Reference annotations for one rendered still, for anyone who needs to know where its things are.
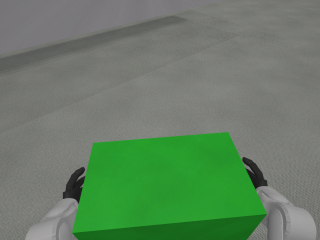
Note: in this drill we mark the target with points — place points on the left robot hand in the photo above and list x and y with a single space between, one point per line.
73 189

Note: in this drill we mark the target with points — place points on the left robot forearm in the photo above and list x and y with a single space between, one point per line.
57 224

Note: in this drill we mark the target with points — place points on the carton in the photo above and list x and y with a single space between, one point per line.
189 187

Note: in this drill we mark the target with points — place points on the right robot hand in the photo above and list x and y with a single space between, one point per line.
257 176

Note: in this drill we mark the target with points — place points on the right robot forearm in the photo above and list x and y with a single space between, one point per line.
284 221

